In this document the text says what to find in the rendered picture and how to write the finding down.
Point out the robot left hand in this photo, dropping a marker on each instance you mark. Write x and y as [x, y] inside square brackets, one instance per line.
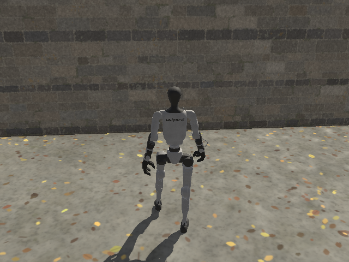
[145, 168]

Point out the robot right upper arm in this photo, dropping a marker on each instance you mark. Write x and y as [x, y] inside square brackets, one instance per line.
[194, 124]

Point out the robot left thigh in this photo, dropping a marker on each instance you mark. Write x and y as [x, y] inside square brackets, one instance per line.
[161, 159]

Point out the left robot forearm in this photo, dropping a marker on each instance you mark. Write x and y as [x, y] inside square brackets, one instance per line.
[149, 149]

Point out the robot left shin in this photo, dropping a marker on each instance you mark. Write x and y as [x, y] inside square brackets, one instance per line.
[159, 187]

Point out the robot left upper arm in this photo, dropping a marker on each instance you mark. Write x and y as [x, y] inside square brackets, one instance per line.
[155, 125]

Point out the right robot forearm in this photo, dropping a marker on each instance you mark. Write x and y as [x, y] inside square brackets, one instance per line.
[199, 144]

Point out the robot right hand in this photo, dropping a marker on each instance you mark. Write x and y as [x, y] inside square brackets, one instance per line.
[197, 154]

